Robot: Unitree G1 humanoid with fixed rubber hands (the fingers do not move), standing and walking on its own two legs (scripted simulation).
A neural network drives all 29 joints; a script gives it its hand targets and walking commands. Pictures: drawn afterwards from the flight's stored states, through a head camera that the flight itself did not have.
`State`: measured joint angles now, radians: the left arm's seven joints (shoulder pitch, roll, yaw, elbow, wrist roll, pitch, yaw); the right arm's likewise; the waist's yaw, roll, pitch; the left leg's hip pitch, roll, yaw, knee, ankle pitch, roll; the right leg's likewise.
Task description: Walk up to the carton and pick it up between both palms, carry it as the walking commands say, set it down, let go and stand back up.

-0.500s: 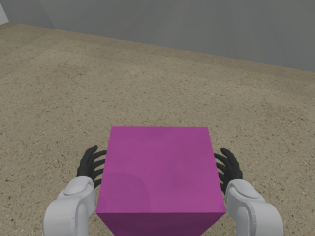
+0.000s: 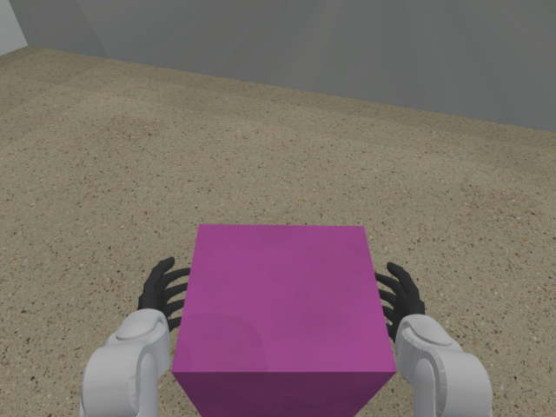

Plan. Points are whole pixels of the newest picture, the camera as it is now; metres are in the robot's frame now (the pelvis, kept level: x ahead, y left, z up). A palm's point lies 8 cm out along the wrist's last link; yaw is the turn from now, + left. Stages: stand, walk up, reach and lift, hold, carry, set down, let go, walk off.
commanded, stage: carry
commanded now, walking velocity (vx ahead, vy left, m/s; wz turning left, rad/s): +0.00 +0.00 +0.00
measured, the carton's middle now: (279, 328) +0.27 +0.00 +0.02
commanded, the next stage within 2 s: none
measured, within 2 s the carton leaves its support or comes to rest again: neither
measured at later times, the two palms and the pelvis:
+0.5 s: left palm (169, 320) +0.26 +0.15 +0.05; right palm (397, 324) +0.26 -0.16 +0.05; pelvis +0.00 -0.01 +0.00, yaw +0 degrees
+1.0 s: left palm (177, 319) +0.26 +0.14 +0.05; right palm (407, 324) +0.26 -0.17 +0.05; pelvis +0.00 -0.02 +0.00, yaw +0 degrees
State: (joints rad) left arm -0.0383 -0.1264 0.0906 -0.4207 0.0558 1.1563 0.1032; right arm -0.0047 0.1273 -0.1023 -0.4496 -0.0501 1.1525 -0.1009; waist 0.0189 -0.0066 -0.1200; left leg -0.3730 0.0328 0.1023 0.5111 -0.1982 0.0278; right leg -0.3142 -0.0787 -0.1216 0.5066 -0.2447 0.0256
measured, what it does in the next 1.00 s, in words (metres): stands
